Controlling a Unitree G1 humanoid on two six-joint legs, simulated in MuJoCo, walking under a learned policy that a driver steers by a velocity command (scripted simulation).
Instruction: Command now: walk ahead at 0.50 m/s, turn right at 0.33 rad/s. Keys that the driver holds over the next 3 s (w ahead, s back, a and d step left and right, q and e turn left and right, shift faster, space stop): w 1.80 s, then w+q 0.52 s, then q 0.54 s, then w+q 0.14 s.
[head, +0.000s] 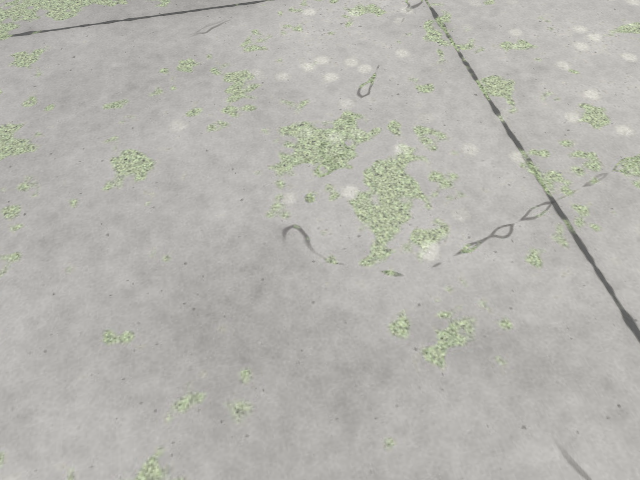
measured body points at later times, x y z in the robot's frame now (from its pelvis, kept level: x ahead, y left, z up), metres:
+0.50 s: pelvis +0.29 +0.05 +0.00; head +0.31 +0.06 +0.44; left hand +0.32 +0.31 -0.15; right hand +0.38 -0.22 -0.13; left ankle +0.34 +0.12 -0.74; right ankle +0.15 -0.05 -0.64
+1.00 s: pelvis +0.55 -0.01 -0.01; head +0.58 -0.03 +0.44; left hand +0.71 +0.23 -0.12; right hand +0.52 -0.26 -0.16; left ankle +0.41 +0.11 -0.66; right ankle +0.62 -0.08 -0.74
